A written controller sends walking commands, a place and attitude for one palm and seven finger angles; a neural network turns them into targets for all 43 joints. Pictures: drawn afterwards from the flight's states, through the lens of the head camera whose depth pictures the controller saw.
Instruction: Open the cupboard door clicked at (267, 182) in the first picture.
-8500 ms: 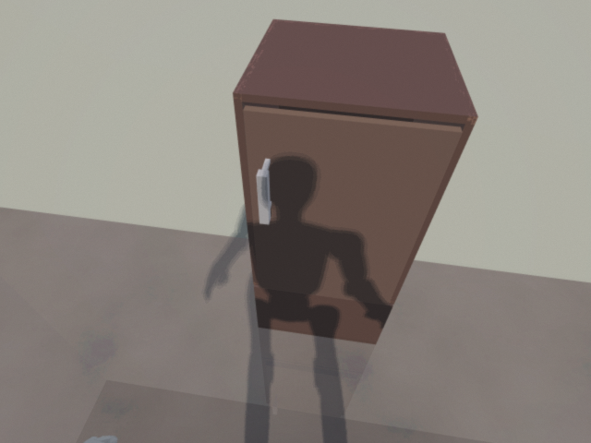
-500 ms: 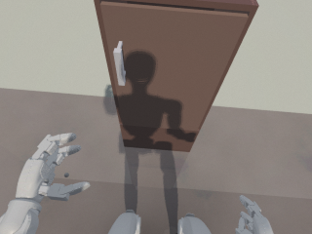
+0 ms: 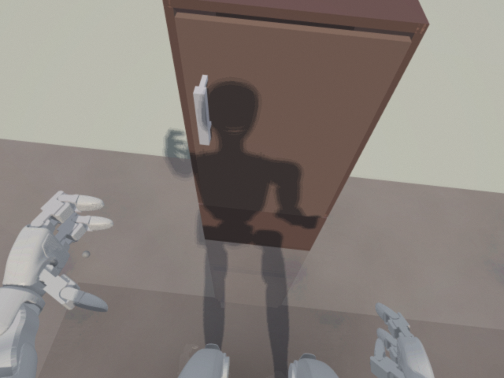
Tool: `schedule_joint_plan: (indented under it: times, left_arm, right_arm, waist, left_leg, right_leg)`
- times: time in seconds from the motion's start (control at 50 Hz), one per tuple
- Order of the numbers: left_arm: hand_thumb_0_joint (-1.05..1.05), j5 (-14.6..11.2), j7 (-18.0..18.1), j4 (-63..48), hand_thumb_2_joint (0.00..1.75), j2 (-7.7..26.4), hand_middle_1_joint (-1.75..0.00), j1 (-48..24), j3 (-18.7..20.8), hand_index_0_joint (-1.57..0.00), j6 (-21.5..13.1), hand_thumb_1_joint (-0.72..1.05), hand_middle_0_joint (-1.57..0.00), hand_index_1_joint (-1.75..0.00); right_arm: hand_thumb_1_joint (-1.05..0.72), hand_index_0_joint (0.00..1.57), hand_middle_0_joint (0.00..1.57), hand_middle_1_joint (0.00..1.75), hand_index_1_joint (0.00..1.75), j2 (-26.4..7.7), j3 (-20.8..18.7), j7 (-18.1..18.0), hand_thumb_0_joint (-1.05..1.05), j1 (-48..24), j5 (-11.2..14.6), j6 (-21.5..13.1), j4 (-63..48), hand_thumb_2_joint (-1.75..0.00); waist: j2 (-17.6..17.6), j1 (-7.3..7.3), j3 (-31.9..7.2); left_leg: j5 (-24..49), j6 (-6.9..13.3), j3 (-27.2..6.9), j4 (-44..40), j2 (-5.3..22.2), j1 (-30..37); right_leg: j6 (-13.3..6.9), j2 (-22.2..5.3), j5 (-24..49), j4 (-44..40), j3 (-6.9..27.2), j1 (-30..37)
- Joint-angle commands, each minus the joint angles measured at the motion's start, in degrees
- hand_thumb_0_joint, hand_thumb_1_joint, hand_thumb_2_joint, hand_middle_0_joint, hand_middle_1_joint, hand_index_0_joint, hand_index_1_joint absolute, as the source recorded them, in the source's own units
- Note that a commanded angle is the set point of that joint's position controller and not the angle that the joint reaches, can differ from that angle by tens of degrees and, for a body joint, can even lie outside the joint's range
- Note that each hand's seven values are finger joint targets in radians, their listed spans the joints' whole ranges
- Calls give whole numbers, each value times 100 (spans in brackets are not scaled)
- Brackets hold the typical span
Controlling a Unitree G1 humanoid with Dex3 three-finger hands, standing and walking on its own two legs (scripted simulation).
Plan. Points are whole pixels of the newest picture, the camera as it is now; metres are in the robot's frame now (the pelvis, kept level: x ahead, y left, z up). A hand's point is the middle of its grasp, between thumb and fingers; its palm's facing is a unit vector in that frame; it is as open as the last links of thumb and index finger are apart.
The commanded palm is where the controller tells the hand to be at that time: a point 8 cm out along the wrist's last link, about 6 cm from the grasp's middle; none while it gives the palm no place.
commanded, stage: raise the hand with hooked fingers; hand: left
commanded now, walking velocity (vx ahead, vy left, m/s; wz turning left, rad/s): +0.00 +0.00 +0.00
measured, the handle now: (204, 111) +0.59 +0.15 +0.04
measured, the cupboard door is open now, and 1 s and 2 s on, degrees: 0 0 0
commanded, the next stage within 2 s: move the hooked fingers beside the handle in 0.64 s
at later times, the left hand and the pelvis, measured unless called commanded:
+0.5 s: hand (93, 235) +0.30 +0.26 +0.05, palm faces -0.02 -1.00 -0.05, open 13.9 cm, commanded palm +0.27 +0.31 +0.06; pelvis +0.01 -0.01 +0.00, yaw -1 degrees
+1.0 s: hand (106, 218) +0.32 +0.25 +0.05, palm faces -0.04 -1.00 -0.03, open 14.0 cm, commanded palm +0.31 +0.30 +0.06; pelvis +0.00 -0.01 +0.00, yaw +0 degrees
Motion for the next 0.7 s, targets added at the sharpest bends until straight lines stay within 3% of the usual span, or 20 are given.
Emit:
schedule_joint_plan:
  times: [0.0, 0.04, 0.12, 0.2, 0.34, 0.36, 0.42, 0.46, 0.52, 0.68]
  left_arm:
    - [0, -205, -145, -974, 30, 1478, -120, -1130, 765, -30, -348, -50, -30, -120]
    - [0, -252, -210, -713, 30, 1457, -120, -1079, 812, -30, -327, -50, -30, -120]
    - [0, -274, -320, -528, 30, 1693, -120, -1454, 953, -30, -343, -50, -30, -120]
    - [0, -315, -438, -401, 30, 1495, -120, -1210, 813, -30, -315, -50, -30, -120]
    - [0, -305, -305, -532, 30, 1606, -120, -1232, 956, -30, -437, -50, -30, -120]
    - [0, -301, -269, -462, 30, 1635, -120, -1200, 1002, -30, -442, -50, -30, -120]
    - [0, -268, -249, -498, 30, 1645, -120, -1235, 993, -30, -483, -50, -30, -120]
    - [0, -284, -267, -454, 30, 1573, -120, -1190, 939, -30, -470, -50, -30, -120]
    - [0, -264, -309, -507, 30, 1626, -120, -1315, 924, -30, -489, -50, -30, -120]
    - [0, -317, -375, -327, 30, 1603, -120, -1385, 921, -30, -439, -50, -30, -120]
  right_arm:
    - [-90, 20, 20, 30, 30, -1009, -438, -85, 0, 59, 1, -258, -737, -90]
    - [-90, 20, 20, 30, 30, -1013, -447, -92, 0, 91, 11, -243, -718, -90]
    - [-90, 20, 20, 30, 30, -1047, -446, -91, 0, 139, 12, -221, -669, -90]
    - [-90, 20, 20, 30, 30, -1054, -465, -47, 0, 197, 12, -229, -726, -90]
    - [-90, 20, 20, 30, 30, -1036, -501, 2, 0, 236, 1, -187, -747, -90]
    - [-90, 20, 20, 30, 30, -1038, -494, 0, 0, 233, 1, -175, -763, -90]
    - [-90, 20, 20, 30, 30, -1015, -480, -9, 0, 225, -4, -165, -763, -90]
    - [-90, 20, 20, 30, 30, -1017, -484, -26, 0, 214, 13, -156, -772, -90]
    - [-90, 20, 20, 30, 30, -1017, -472, -44, 0, 211, 12, -150, -753, -90]
    - [-90, 20, 20, 30, 30, -1027, -442, -66, 0, 185, -3, -158, -744, -90]
  waist:
    - [518, -64, -1632]
    - [355, -78, -1565]
    - [534, -84, -1586]
    - [461, -56, -1656]
    - [536, -66, -1636]
    - [416, -65, -1560]
    - [627, -48, -1650]
    - [375, -88, -1632]
    - [555, -97, -1680]
    - [375, -109, -1577]
  left_leg:
    - [1732, -209, -313, -1208, -56, 1175]
    - [1727, -179, -262, -1190, -56, 1098]
    - [1740, -182, -253, -1222, -56, 1142]
    - [1984, -159, -209, -1192, -63, 1127]
    - [1909, -159, -163, -1191, -62, 1105]
    - [1833, -151, -168, -1215, -59, 1036]
    - [1873, -157, -152, -1218, -62, 1097]
    - [1720, -121, -134, -1206, -69, 1002]
    - [1800, -130, -144, -1199, -61, 1079]
    - [1734, -116, -147, -1130, -67, 935]
  right_leg:
    - [-225, 308, 925, -647, 209, 863]
    - [-198, 308, 977, -700, 230, 904]
    - [-213, 308, 983, -723, 264, 914]
    - [-211, 306, 1247, -711, 284, 1033]
    - [-184, 299, 1198, -712, 310, 988]
    - [-184, 299, 1139, -726, 305, 1006]
    - [-192, 287, 1176, -711, 329, 1049]
    - [-161, 281, 1103, -771, 366, 1097]
    - [-178, 284, 1170, -738, 362, 1068]
    - [-192, 289, 1175, -733, 383, 1075]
